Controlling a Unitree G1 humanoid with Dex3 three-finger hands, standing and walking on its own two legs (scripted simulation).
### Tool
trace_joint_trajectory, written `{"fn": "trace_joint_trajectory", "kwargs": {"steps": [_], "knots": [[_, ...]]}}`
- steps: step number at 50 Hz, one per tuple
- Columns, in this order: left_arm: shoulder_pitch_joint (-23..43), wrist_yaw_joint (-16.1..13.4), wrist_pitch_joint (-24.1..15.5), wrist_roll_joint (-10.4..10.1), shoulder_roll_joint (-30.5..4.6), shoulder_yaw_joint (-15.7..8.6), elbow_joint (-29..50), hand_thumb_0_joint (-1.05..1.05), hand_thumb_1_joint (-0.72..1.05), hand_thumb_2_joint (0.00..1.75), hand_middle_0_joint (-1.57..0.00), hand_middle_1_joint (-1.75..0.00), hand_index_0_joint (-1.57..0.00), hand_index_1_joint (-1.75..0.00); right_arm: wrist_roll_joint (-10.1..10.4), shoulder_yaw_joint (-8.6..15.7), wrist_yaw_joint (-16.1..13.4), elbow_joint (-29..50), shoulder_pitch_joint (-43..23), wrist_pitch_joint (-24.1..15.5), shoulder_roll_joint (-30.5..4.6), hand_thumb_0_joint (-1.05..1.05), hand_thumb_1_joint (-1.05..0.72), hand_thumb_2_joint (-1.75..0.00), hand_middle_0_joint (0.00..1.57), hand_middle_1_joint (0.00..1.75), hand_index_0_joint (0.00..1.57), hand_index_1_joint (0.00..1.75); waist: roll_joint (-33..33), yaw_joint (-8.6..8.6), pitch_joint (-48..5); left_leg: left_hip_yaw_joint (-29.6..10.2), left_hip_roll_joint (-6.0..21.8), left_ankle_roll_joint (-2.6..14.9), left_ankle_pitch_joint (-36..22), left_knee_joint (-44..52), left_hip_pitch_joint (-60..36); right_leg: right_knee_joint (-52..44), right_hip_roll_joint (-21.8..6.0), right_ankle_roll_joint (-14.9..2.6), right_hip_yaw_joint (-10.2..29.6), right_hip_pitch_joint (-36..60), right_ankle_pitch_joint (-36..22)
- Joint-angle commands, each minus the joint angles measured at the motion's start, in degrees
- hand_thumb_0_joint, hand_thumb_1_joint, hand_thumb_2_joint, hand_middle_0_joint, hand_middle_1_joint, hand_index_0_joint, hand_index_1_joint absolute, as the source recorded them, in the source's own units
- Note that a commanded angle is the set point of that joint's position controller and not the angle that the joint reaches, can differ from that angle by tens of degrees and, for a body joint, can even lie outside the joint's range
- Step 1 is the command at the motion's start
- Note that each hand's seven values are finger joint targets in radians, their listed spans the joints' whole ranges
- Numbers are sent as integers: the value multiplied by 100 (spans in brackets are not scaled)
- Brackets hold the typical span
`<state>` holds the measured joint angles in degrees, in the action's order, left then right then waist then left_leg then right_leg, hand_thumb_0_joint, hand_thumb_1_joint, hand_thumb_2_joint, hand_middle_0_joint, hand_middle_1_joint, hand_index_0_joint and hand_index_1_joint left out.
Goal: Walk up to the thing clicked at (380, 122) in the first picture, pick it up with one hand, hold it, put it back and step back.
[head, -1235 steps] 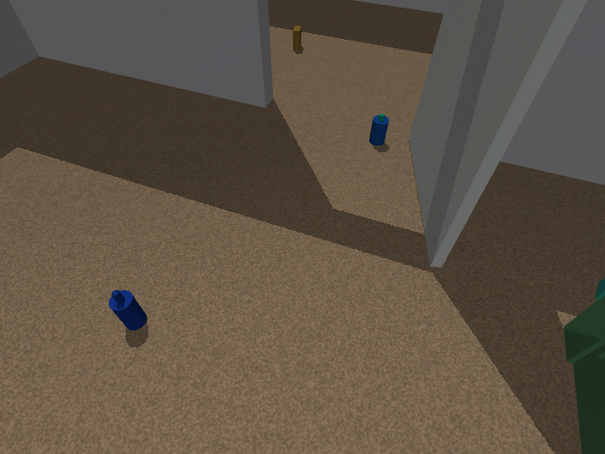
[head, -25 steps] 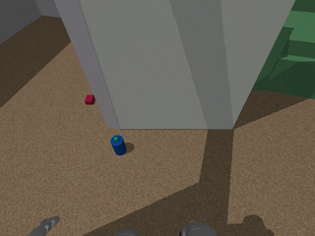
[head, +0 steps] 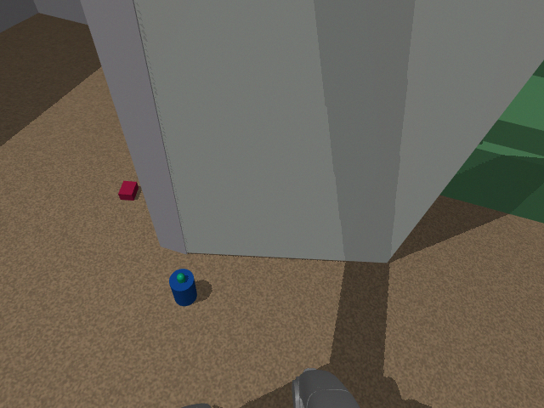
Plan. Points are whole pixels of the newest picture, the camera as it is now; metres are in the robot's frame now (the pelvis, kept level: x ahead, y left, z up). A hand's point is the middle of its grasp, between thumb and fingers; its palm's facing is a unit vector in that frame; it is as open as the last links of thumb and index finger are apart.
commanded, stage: walk up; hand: left
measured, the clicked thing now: (183, 285) +0.58 +0.25 -0.68
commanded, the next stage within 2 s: stand in 1.78 s
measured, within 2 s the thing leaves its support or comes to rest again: neither
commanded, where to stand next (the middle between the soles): +0.12 -0.02 m, yaw +2 degrees
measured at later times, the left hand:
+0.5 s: hand (114, 394) +0.16 +0.24 -0.16, palm faces +0.00 -0.94 -0.34, open 7.4 cm
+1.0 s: hand (123, 373) +0.19 +0.23 -0.14, palm faces +0.02 -0.94 -0.33, open 7.4 cm
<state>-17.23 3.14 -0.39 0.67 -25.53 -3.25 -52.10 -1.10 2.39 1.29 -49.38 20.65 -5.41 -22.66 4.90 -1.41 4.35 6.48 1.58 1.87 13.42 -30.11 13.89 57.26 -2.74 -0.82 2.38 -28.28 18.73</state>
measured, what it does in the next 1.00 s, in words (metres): walks ahead: right foot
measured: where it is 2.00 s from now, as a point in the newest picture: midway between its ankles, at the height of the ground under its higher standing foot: outside the picture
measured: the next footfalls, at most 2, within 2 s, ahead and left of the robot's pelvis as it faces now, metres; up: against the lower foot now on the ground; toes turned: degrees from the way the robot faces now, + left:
right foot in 0.20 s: +0.16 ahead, -0.16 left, +0.00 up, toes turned +0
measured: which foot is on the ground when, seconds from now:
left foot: down 0.00-1.00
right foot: up 0.00-0.18, down 0.20-1.00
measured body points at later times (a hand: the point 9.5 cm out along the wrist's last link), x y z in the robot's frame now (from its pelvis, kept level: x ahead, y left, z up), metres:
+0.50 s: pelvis +0.07 -0.02 -0.01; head +0.09 -0.01 +0.44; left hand +0.16 +0.29 -0.14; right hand +0.14 -0.33 -0.13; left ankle +0.09 +0.10 -0.73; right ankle +0.12 -0.15 -0.73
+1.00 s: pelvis +0.10 -0.02 +0.01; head +0.11 -0.02 +0.46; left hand +0.18 +0.28 -0.12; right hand +0.22 -0.32 -0.11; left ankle +0.09 +0.10 -0.73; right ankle +0.12 -0.16 -0.73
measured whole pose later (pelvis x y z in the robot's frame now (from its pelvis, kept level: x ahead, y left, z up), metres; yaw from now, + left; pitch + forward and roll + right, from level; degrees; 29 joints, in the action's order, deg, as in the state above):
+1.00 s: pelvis +0.10 -0.02 +0.01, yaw +2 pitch -2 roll +0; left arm -3.4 0.7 -0.5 0.1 -19.9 -0.2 -66.1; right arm -0.2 0.2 0.2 -64.9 2.6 -1.0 -20.9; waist -0.3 0.2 2.8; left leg 1.3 1.2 -0.6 13.0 -21.5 6.3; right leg 21.3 -2.0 1.3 -1.5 -8.5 10.6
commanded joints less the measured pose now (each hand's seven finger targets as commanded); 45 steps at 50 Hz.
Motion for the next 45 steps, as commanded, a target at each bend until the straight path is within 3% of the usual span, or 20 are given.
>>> {"fn": "trace_joint_trajectory", "kwargs": {"steps": [1, 4, 7, 8, 9, 10, 11, 12, 15, 17, 20, 21, 22, 23, 24, 26, 28, 30, 38, 45], "knots": [[-51, -114, -74, -25, -750, -189, 313, 0, 90, 90, -20, -30, -20, -30, 39, 401, -167, 397, -113, -99, -1496, 0, -90, -90, 20, 30, 20, 30, -1337, 148, -14, -866, 1345, 920, -2204, 1090, -169, -761, -231, 74, -85, 5, -327], [222, -175, -73, -57, -582, -163, 258, 0, 90, 90, -20, -30, -20, -30, 59, 348, -192, 333, -190, -2, -1495, 0, -90, -90, 20, 30, 20, 30, -1478, 122, -282, -572, 1229, 789, -3451, 483, 34, -1380, -76, 4, -407, 748, -721], [204, -251, -122, -61, -575, -135, 128, 0, 90, 90, -20, -30, -20, -30, 146, 333, -212, 311, -398, 152, -1504, 0, -90, -90, 20, 30, 20, 30, -1309, 177, -670, -602, 1125, 723, -2920, -255, -161, -2314, 131, -93, -580, 1285, -1021], [174, -276, -171, -30, -671, -169, 36, 0, 90, 90, -20, -30, -20, -30, 179, 268, -208, 302, -478, 203, -1356, 0, -90, -90, 20, 30, 20, 30, -1043, 258, -743, -560, 960, 545, -2387, -627, 78, -2732, 159, -161, -516, 1732, -1385], [-59, -264, -241, 27, -943, -261, 99, 0, 90, 90, -20, -30, -20, -30, 171, 205, -184, 326, -223, 205, -1157, 0, -90, -90, 20, 30, 20, 30, -437, 312, -1017, -490, 770, 439, -1010, -1031, 331, -2906, -13, -271, -155, 2310, -1131], [-110, -286, -288, 87, -1336, -358, 113, 0, 90, 90, -20, -30, -20, -30, 161, 96, -167, 352, -40, 218, -901, 0, -90, -90, 20, 30, 20, 30, 631, 296, -1078, -251, 362, 224, 603, -1903, 1121, -3393, -1075, -570, 1452, 2645, -740], [114, -285, -290, 27, -1595, -395, 186, 0, 90, 90, -20, -30, -20, -30, 153, 113, -198, 306, -146, 273, -970, 0, -90, -90, 20, 30, 20, 30, 828, 343, -899, -293, -117, 48, 2269, -2497, 1583, -3810, -1920, -1455, 2594, 2433, -451], [195, -283, -258, 16, -1626, -400, 213, 0, 90, 90, -20, -30, -20, -30, 110, 212, -246, 171, -325, 303, -1278, 0, -90, -90, 20, 30, 20, 30, 596, 412, -620, -618, 115, 22, 2519, -2730, 1609, -3782, -2016, -1687, 2708, 2076, -216], [595, -328, -229, 42, -1296, -251, 246, 0, 90, 90, -20, -30, -20, -30, 167, 210, -202, -150, -198, 265, -1223, 0, -90, -90, 20, 30, 20, 30, 683, 186, -422, -659, 233, -29, 1729, -2110, 1277, -3574, -1339, -1270, 1441, 1564, -667], [765, -313, -198, 69, -1144, -197, 273, 0, 90, 90, -20, -30, -20, -30, 110, 187, -169, -324, -143, 253, -1113, 0, -90, -90, 20, 30, 20, 30, 775, 169, -468, -507, 72, -67, 1325, -1430, 643, -3481, -1058, -1088, 1011, 1121, -794], [1143, -272, -86, -20, -948, -112, 270, 0, 90, 90, -20, -30, -20, -30, 27, 199, -195, -638, 41, 193, -1021, 0, -90, -90, 20, 30, 20, 30, 310, -103, -615, -286, -145, -70, 208, 91, -427, -2786, -853, -775, 513, 537, -227], [1126, -261, -62, -68, -654, -21, 270, 0, 90, 90, -20, -30, -20, -30, -34, 234, -228, -643, -45, 159, -1195, 0, -90, -90, 20, 30, 20, 30, -243, -105, -611, -953, 267, 22, 171, 653, -694, -2420, -712, -501, 363, 184, -81], [1064, -251, -27, -132, -367, 59, 228, 0, 90, 90, -20, -30, -20, -30, -61, 272, -231, -474, -621, 118, -1534, 0, -90, -90, 20, 30, 20, 30, -1131, 116, -391, -2702, 1302, 385, 1025, 1375, -268, -1954, -73, -95, -14, -122, 444], [1048, -312, -11, -95, -770, -65, 31, 0, 90, 90, -20, -30, -20, -30, 45, 275, -197, -397, -1084, 141, -1792, 0, -90, -90, 20, 30, 20, 30, -1175, 212, -132, -2921, 1784, 864, 1440, 1465, 608, -1628, -10, -89, -172, 611, 889], [923, -301, -44, -60, -786, -50, -94, 0, 90, 90, -20, -30, -20, -30, 37, 207, -181, -360, -1459, 147, -1611, 0, -90, -90, 20, 30, 20, 30, -869, 392, -78, -2488, 1567, 848, 1057, 1177, 764, -1910, -57, -83, -131, 1036, 605], [979, -285, -140, -75, -701, -23, -289, 0, 90, 90, -20, -30, -20, -30, 43, 54, -168, -472, -1481, 147, -1263, 0, -90, -90, 20, 30, 20, 30, -891, 383, -265, -1460, 843, 264, -297, 676, 615, -2805, -160, -111, 38, 1682, -658], [977, -297, -199, -87, -874, -11, -418, 0, 90, 90, -20, -30, -20, -30, 105, 14, -153, -616, -1343, 167, -1168, 0, -90, -90, 20, 30, 20, 30, -936, 257, -545, -1152, 549, 55, -418, 543, 324, -3012, -361, -215, 282, 1853, -1378], [1257, -291, -188, -85, -838, 46, -462, 0, 90, 90, -20, -30, -20, -30, 96, 23, -163, -754, -1328, 197, -1152, 0, -90, -90, 20, 30, 20, 30, -827, 150, -623, -1172, 547, 38, -225, 744, 11, -3004, -389, -200, 218, 1791, -1435], [1448, -331, -180, -99, -777, 106, -843, 0, 90, 90, -20, -30, -20, -30, 128, 34, -183, -1075, -1620, 262, -1138, 0, -90, -90, 20, 30, 20, 30, -489, 124, -942, -962, 565, 15, -1421, 766, -735, -3459, -517, -137, 130, 2116, -2255], [1584, -341, -158, -68, -683, 118, -1072, 0, 90, 90, -20, -30, -20, -30, 111, 32, -170, -1252, -1900, 321, -1093, 0, -90, -90, 20, 30, 20, 30, -406, 133, -808, -970, 595, -1, -1290, 1093, -875, -3805, -497, -47, 81, 2186, -1970]]}}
